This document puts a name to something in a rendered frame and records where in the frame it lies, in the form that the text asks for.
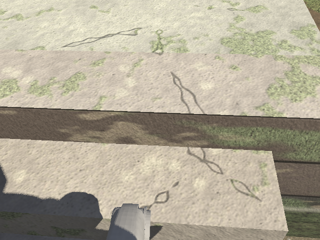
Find left robot thigh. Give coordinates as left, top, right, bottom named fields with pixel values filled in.
left=106, top=203, right=151, bottom=240

